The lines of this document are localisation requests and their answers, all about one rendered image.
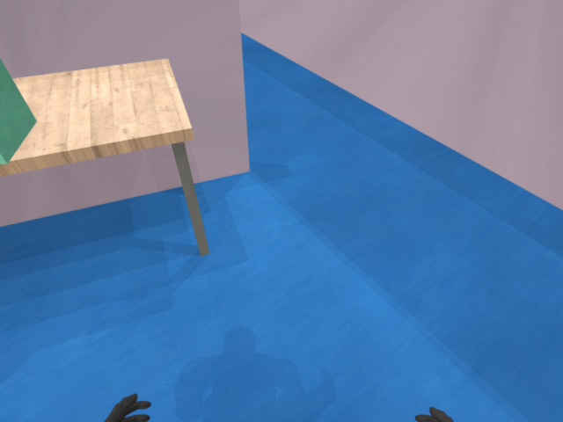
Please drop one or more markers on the table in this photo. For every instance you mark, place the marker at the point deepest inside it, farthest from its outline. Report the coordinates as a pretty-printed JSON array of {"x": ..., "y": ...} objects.
[{"x": 91, "y": 113}]

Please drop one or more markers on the robot left hand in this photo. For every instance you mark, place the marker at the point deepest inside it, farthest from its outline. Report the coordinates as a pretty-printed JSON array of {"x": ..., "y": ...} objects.
[{"x": 125, "y": 407}]

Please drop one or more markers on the carton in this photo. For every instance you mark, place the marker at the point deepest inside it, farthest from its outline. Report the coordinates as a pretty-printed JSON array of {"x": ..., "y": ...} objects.
[{"x": 16, "y": 118}]

